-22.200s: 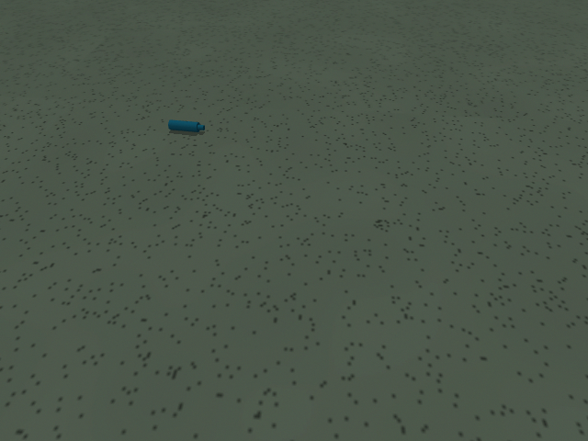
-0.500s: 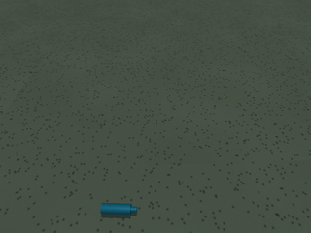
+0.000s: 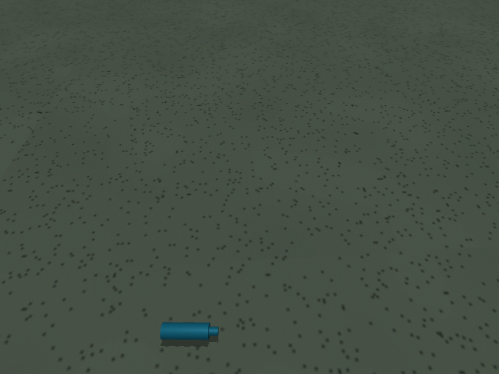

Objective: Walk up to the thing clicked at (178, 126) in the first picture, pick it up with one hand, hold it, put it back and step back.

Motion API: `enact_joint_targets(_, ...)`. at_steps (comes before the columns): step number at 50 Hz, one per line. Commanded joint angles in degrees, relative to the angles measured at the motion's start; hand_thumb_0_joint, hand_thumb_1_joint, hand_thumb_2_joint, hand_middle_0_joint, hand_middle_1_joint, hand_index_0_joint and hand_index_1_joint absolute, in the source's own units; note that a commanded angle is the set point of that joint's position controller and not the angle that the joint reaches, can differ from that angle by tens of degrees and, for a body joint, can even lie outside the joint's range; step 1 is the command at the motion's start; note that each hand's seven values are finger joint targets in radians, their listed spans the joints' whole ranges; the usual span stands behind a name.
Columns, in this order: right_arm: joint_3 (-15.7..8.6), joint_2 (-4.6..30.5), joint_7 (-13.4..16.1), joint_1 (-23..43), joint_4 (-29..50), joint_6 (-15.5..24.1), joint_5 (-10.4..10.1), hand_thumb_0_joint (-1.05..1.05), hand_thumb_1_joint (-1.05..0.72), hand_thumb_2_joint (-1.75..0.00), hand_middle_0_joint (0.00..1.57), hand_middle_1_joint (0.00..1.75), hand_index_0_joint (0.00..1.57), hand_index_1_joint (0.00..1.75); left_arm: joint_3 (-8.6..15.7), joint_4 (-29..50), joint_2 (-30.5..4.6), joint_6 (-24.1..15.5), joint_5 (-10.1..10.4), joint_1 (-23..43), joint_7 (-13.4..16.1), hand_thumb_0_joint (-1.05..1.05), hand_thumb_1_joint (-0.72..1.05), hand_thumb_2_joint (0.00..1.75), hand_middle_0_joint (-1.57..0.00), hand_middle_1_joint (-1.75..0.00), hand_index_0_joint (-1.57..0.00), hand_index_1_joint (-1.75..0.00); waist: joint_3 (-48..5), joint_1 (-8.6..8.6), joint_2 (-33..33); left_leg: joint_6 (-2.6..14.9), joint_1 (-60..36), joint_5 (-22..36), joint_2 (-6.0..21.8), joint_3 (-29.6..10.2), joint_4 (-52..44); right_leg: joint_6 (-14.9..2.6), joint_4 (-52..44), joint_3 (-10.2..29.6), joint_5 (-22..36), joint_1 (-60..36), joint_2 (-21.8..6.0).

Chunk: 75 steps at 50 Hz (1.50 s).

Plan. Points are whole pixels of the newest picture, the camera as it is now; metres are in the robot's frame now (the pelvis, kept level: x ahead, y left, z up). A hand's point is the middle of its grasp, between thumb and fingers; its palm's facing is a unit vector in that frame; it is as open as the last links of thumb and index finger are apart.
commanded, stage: stand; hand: left
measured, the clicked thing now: (190, 330) +0.42 +0.23 -0.75
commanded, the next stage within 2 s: walk up in 0.82 s
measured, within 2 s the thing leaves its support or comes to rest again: neither
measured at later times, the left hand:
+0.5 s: hand out of the picture +0.04 +0.27 -0.16, palm faces +0.00 -0.94 -0.33, open 7.4 cm
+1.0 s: hand out of the picture +0.05 +0.27 -0.16, palm faces +0.01 -0.92 -0.38, open 7.4 cm
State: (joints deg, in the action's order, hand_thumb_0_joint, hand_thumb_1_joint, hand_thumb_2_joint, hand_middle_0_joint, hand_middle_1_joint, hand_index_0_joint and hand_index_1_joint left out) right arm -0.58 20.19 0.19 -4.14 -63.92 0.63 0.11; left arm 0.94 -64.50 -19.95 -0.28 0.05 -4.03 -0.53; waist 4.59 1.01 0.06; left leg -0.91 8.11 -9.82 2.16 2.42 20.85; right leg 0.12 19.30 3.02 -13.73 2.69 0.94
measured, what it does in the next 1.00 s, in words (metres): stands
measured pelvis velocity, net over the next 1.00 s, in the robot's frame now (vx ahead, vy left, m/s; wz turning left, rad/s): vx -0.04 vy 0.00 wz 0.02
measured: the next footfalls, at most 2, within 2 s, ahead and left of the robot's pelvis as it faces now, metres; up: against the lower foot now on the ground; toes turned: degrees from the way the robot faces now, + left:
left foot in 1.46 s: -0.16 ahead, +0.11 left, +0.00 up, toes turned +5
right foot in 1.82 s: -0.29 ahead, -0.14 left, +0.00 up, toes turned +4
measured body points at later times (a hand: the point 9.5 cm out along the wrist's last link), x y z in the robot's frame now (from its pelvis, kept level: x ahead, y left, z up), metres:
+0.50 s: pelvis -0.02 +0.01 +0.00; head +0.00 +0.01 +0.45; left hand +0.04 +0.31 -0.14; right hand +0.06 -0.29 -0.13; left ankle +0.02 +0.13 -0.75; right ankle -0.03 -0.12 -0.75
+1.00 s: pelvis -0.04 +0.00 -0.01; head +0.01 +0.00 +0.44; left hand +0.05 +0.32 -0.14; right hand +0.08 -0.31 -0.14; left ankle +0.02 +0.13 -0.75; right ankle -0.05 -0.12 -0.73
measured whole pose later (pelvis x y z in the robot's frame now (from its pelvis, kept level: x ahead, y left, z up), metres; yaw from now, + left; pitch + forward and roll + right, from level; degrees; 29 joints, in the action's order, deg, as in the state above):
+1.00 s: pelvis -0.04 +0.00 -0.01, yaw +1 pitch -2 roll +0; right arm -2.5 20.6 -0.2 -1.1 -59.9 -1.6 0.1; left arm 2.6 -58.1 -22.5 2.1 0.1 -3.7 0.5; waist 9.0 0.2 1.0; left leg 0.2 16.3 -8.3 1.0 1.3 26.4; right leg -1.1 37.8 1.6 -19.8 15.3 0.4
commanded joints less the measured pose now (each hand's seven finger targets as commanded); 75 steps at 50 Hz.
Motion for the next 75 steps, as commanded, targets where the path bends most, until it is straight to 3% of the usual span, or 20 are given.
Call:
enact_joint_targets(1, -1.9, 12.0, 0.3, 4.2, 3.1, 0.9, 0.0, 0.00, -0.90, -0.90, 0.20, 0.30, 0.20, 0.30, 2.1, 3.1, -12.5, -1.5, 0.0, 2.4, 1.2, 0.00, 0.90, 0.90, -0.20, -0.30, -0.20, -0.30, -7.6, -0.35, 0.7, 1.91, -6.7, 11.6, 5.7, -5.3, -1.8, -0.88, -4.1, 4.0, 15.8, 2.9, -7.5)
enact_joint_targets(19, -2.3, 12.1, -0.3, 3.0, 1.4, 1.3, 0.6, 0.00, -0.90, -0.90, 0.20, 0.30, 0.20, 0.30, 1.9, 2.2, -12.1, -1.3, -0.4, 0.4, 0.7, 0.00, 0.90, 0.90, -0.20, -0.30, -0.20, -0.30, -3.7, -0.36, -0.6, 2.04, -2.8, -3.3, 5.6, -8.0, -7.1, -0.86, -5.9, 3.7, 0.3, 8.1, -7.1)
enact_joint_targets(40, -2.1, 12.1, -0.1, 1.9, 1.0, 1.3, 0.2, 0.00, -0.90, -0.90, 0.20, 0.30, 0.20, 0.30, 1.3, 2.9, -12.4, -1.6, -0.5, -1.2, 1.2, 0.00, 0.90, 0.90, -0.20, -0.30, -0.20, -0.30, -7.2, -0.60, 0.2, 2.50, -5.1, 11.3, 5.6, -7.2, -3.7, -0.88, -4.6, 3.0, 10.8, 4.0, -8.4)
enact_joint_targets(41, -3.0, 14.7, 0.1, 2.8, 1.2, 0.2, 0.1, 0.00, -0.90, -0.90, 0.20, 0.30, 0.20, 0.30, 3.3, 3.9, -14.8, -0.5, 0.4, -0.6, 1.7, 0.00, 0.90, 0.90, -0.20, -0.30, -0.20, -0.30, 1.2, -0.71, 0.3, 3.06, -0.1, 22.1, 5.2, -8.3, 0.1, -1.08, 1.5, 2.7, 20.4, 9.6, -6.6)
enact_joint_targets(44, -3.9, 15.1, 0.2, 0.7, 3.4, -0.7, -0.6, 0.00, -0.90, -0.90, 0.20, 0.30, 0.20, 0.30, 3.4, 6.4, -13.0, 0.4, 0.8, -3.0, 2.1, 0.00, 0.90, 0.90, -0.20, -0.30, -0.20, -0.30, -7.7, -0.50, -2.8, 6.75, -3.0, 32.1, 8.5, -9.1, 2.4, -1.63, 10.6, -0.3, 18.4, 7.1, -4.3)
enact_joint_targets(50, -5.9, 17.0, 0.7, 5.8, 10.7, -2.2, 0.9, 0.00, -0.90, -0.90, 0.20, 0.30, 0.20, 0.30, 4.4, 9.1, -11.6, 2.9, -0.3, -9.0, 1.7, 0.00, 0.90, 0.90, -0.20, -0.30, -0.20, -0.30, -10.4, -2.83, -12.0, 14.74, 7.1, 21.1, 16.7, -14.8, 1.9, -2.80, 29.1, -0.5, -14.7, 8.6, -1.1)
enact_joint_targets(52, -5.6, 15.6, 0.7, 8.0, 12.1, -3.0, 0.7, 0.00, -0.90, -0.90, 0.20, 0.30, 0.20, 0.30, 4.7, 9.1, -10.9, 2.5, -0.6, -11.5, 1.6, 0.00, 0.90, 0.90, -0.20, -0.30, -0.20, -0.30, -9.4, -4.88, -8.0, 10.57, 8.5, 15.8, 11.9, -11.4, 9.6, -2.47, 16.0, -0.3, -3.8, 7.5, -2.4)
enact_joint_targets(53, -4.9, 13.7, 0.6, 7.0, 11.9, -3.4, 0.0, 0.00, -0.90, -0.90, 0.20, 0.30, 0.20, 0.30, 5.2, 10.3, -12.7, 1.8, -1.4, -9.7, 1.8, 0.00, 0.90, 0.90, -0.20, -0.30, -0.20, -0.30, -7.0, -4.16, -0.2, 6.14, 9.0, 7.9, 5.0, -9.1, 16.1, -2.17, 4.2, 5.2, 7.9, 9.6, -6.4)
enact_joint_targets(54, -4.0, 10.5, 0.5, 6.1, 12.9, -3.5, -0.6, 0.00, -0.90, -0.90, 0.20, 0.30, 0.20, 0.30, 6.7, 11.8, -17.9, 1.2, -2.0, -7.6, 1.8, 0.00, 0.90, 0.90, -0.20, -0.30, -0.20, -0.30, -4.7, -3.06, 11.4, 2.37, 16.7, -7.9, -5.4, -6.2, 25.6, -5.65, -0.5, 17.2, 18.8, 8.8, -15.1)
enact_joint_targets(55, -3.7, 9.5, 1.0, 2.4, 12.3, -4.1, 0.0, 0.00, -0.90, -0.90, 0.20, 0.30, 0.20, 0.30, 6.8, 14.2, -20.0, 1.0, -2.0, -3.5, 1.8, 0.00, 0.90, 0.90, -0.20, -0.30, -0.20, -0.30, -3.4, -0.93, 10.4, 1.26, 17.3, -25.3, -9.1, -9.2, 36.5, -10.96, 0.6, 19.2, 25.3, 13.3, -20.0)
enact_joint_targets(56, -4.4, 11.0, 1.4, 0.0, 12.4, -4.4, 0.1, 0.00, -0.90, -0.90, 0.20, 0.30, 0.20, 0.30, 7.0, 16.3, -21.2, 0.8, -2.5, -1.1, 2.1, 0.00, 0.90, 0.90, -0.20, -0.30, -0.20, -0.30, -4.9, -1.01, 11.6, 1.88, 16.6, -27.2, -8.2, -11.9, 44.5, -16.41, 1.1, 22.6, 29.8, 16.8, -23.7)
enact_joint_targets(57, -4.9, 12.9, 1.5, -0.5, 12.3, -4.3, -0.2, 0.00, -0.90, -0.90, 0.20, 0.30, 0.20, 0.30, 6.9, 17.5, -19.6, 0.6, -2.1, 0.5, 2.4, 0.00, 0.90, 0.90, -0.20, -0.30, -0.20, -0.30, -5.5, -0.59, 9.8, 1.80, 16.1, -24.0, -7.5, -13.7, 49.3, -16.81, 2.0, 21.3, 29.5, 17.5, -22.5)
enact_joint_targets(59, -5.2, 14.7, 1.4, -4.0, 11.6, -3.9, -1.0, 0.00, -0.90, -0.90, 0.20, 0.30, 0.20, 0.30, 6.1, 19.0, -16.3, 0.6, -2.1, 4.1, 2.6, 0.00, 0.90, 0.90, -0.20, -0.30, -0.20, -0.30, -6.8, 1.28, 6.6, 0.74, 17.9, -18.9, -7.9, -12.7, 51.3, -13.00, 6.7, 11.2, 31.9, 11.3, -16.0)
enact_joint_targets(64, -4.1, 13.2, 2.0, -0.6, 15.4, -3.5, 0.4, 0.00, -0.90, -0.90, 0.20, 0.30, 0.20, 0.30, 6.4, 19.5, -14.5, 1.2, -1.9, -5.8, 3.6, 0.00, 0.90, 0.90, -0.20, -0.30, -0.20, -0.30, -7.0, -5.00, 6.8, -0.61, 23.8, -21.5, -6.0, -10.6, 41.7, -13.15, 11.1, 10.4, 38.8, -2.7, -17.3)
enact_joint_targets(67, -4.4, 12.9, 1.8, -1.9, 16.5, -3.4, 0.8, 0.00, -0.90, -0.90, 0.20, 0.30, 0.20, 0.30, 6.8, 20.5, -15.2, 1.5, -1.6, -7.9, 3.9, 0.00, 0.90, 0.90, -0.20, -0.30, -0.20, -0.30, -9.1, -5.47, 10.0, -0.68, 20.4, -22.5, -4.8, -8.3, 32.2, -13.56, 12.2, 11.5, 40.7, -5.4, -18.1)
enact_joint_targets(70, -5.0, 12.7, 1.3, -7.5, 15.0, -3.2, 1.1, 0.00, -0.90, -0.90, 0.20, 0.30, 0.20, 0.30, 6.9, 22.4, -16.0, 2.0, -1.2, -5.0, 3.5, 0.00, 0.90, 0.90, -0.20, -0.30, -0.20, -0.30, -12.4, -2.40, 11.6, 0.92, 11.9, -18.0, -3.2, -4.6, 17.6, -10.93, 13.8, 9.7, 34.3, -2.3, -16.6)
enact_joint_targets(72, -5.7, 12.6, 0.9, -11.7, 13.6, -3.0, 1.4, 0.00, -0.90, -0.90, 0.20, 0.30, 0.20, 0.30, 6.5, 23.5, -16.5, 2.5, -0.8, -2.2, 3.0, 0.00, 0.90, 0.90, -0.20, -0.30, -0.20, -0.30, -11.1, 0.95, 8.6, 2.39, 2.6, -3.0, -3.0, -2.1, 5.4, -7.01, 16.2, 6.3, 23.2, 7.3, -13.7)
enact_joint_targets(73, -6.5, 15.2, 0.7, -10.5, 14.5, -2.9, 2.3, 0.00, -0.90, -0.90, 0.20, 0.30, 0.20, 0.30, 5.9, 24.1, -14.1, 2.6, -0.8, -3.3, 2.8, 0.00, 0.90, 0.90, -0.20, -0.30, -0.20, -0.30, -10.0, 0.57, 0.0, 5.29, -0.1, 5.0, 4.3, -12.8, 3.1, -3.50, 22.0, 3.3, 11.4, 15.0, -8.7)
enact_joint_targets(74, -7.5, 21.0, 0.2, -6.1, 16.2, -3.0, 2.1, 0.00, -0.90, -0.90, 0.20, 0.30, 0.20, 0.30, 5.5, 24.7, -12.0, 2.4, -0.5, -2.2, 3.0, 0.00, 0.90, 0.90, -0.20, -0.30, -0.20, -0.30, -8.6, 0.46, -15.3, 13.24, 0.4, 13.5, 17.2, -27.8, -0.3, -0.46, 32.2, -4.7, -13.5, 24.4, 3.1)
enact_joint_targets(75, -8.3, 23.8, 0.0, -5.6, 17.3, -3.0, 2.3, 0.00, -0.90, -0.90, 0.20, 0.30, 0.20, 0.30, 6.8, 24.4, -13.7, 2.6, -1.4, 1.9, 3.8, 0.00, 0.90, 0.90, -0.20, -0.30, -0.20, -0.30, -6.9, 3.96, -15.6, 19.81, 9.1, 17.5, 22.2, -33.2, -2.2, 0.32, 45.9, 4.2, -27.4, 21.9, 4.8)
